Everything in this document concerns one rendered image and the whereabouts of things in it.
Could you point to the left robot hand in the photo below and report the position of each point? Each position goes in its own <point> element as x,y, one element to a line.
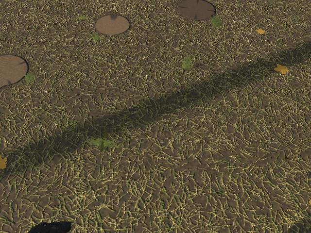
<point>52,227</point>

